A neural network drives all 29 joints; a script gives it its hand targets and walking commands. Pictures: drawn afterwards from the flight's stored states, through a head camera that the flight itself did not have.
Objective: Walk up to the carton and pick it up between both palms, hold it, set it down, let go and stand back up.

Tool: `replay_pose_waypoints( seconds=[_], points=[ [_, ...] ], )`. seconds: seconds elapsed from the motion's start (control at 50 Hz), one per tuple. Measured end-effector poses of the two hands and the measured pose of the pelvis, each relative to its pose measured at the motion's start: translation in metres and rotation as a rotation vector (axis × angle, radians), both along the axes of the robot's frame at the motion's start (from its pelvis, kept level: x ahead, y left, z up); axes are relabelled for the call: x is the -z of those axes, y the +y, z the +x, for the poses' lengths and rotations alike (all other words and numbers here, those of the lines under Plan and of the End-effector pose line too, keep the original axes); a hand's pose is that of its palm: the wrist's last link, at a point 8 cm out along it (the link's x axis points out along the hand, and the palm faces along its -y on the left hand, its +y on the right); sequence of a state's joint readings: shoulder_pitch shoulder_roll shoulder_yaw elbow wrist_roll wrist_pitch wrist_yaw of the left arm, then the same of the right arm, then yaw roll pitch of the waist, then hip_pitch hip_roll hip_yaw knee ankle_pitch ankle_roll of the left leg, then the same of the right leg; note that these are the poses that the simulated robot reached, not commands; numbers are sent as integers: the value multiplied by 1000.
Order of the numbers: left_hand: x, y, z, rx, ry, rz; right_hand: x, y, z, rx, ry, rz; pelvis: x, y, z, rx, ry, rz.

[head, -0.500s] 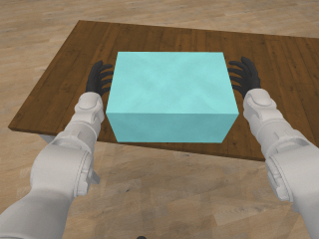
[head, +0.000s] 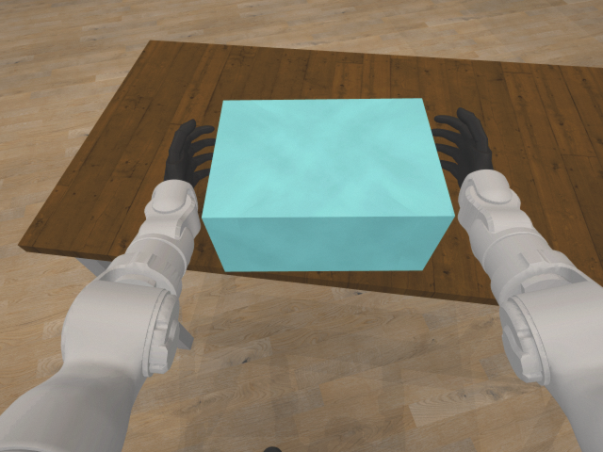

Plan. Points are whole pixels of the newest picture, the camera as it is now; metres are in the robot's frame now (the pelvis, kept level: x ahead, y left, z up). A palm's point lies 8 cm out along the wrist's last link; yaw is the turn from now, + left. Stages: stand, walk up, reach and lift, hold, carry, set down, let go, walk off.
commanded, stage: reach and lift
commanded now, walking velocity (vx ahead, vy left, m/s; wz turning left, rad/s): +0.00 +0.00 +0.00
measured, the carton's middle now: (322, 185) +0.49 +0.04 +0.04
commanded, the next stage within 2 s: none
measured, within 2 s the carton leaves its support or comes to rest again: leaves its support in 1.10 s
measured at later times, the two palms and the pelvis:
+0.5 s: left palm (182, 183) +0.44 +0.23 +0.08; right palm (473, 183) +0.47 -0.15 +0.09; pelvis +0.02 +0.01 +0.02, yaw +0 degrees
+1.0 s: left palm (177, 206) +0.40 +0.23 +0.08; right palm (480, 202) +0.43 -0.16 +0.09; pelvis +0.01 -0.01 +0.02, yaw +2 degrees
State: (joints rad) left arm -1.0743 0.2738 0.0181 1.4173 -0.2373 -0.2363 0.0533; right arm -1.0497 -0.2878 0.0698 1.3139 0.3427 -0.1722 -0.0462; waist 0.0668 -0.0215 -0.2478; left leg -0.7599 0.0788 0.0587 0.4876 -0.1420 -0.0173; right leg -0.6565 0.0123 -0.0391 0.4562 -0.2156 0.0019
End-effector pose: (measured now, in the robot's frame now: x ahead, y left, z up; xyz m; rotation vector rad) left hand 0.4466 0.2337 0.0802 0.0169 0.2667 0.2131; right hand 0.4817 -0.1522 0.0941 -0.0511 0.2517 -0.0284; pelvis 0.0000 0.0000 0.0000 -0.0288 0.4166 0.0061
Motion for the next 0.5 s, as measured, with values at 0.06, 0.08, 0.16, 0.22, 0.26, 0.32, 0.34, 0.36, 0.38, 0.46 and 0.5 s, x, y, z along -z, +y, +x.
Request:
replay_pose_waypoints(
  seconds=[0.06, 0.08, 0.16, 0.22, 0.26, 0.32, 0.34, 0.36, 0.38, 0.46, 0.5],
  points=[
    [0, 0, 0, 2, -5, -1, 0, 0, 0, 4, -1, -1, -1, 0, 1, -2, -2, 1],
    [1, 0, 0, 1, -6, -3, 0, 0, 0, 5, -2, -1, -1, 0, 1, -3, -4, 1],
    [1, 0, -1, -4, -13, -13, 0, 1, -1, 12, -8, 1, -4, 1, 2, -4, -21, 2],
    [1, -1, -2, 0, -24, -16, -1, 1, -3, 8, -24, -10, -7, 1, 3, -9, -47, 5],
    [0, -1, -3, 6, -34, -14, -1, 0, -5, 3, -44, -20, -10, 2, 4, -11, -67, 8],
    [-1, -1, -4, 16, -40, -9, 1, -1, -10, 8, -68, -15, -13, 4, 7, -8, -96, 13],
    [0, -1, -5, 18, -36, -9, 2, -1, -12, 13, -70, -8, -13, 4, 8, -7, -105, 14],
    [0, -1, -5, 21, -33, -9, 4, -1, -14, 17, -71, -2, -14, 5, 9, -5, -113, 16],
    [1, -1, -6, 23, -29, -8, 5, -1, -15, 22, -74, 3, -15, 5, 10, -4, -120, 17],
    [2, -2, -5, 27, -26, -1, 8, -1, -17, 25, -83, 8, -16, 6, 14, -1, -132, 20],
    [2, -2, -5, 27, -24, 3, 8, -1, -16, 22, -86, 2, -16, 6, 15, 2, -134, 20]
  ],
)
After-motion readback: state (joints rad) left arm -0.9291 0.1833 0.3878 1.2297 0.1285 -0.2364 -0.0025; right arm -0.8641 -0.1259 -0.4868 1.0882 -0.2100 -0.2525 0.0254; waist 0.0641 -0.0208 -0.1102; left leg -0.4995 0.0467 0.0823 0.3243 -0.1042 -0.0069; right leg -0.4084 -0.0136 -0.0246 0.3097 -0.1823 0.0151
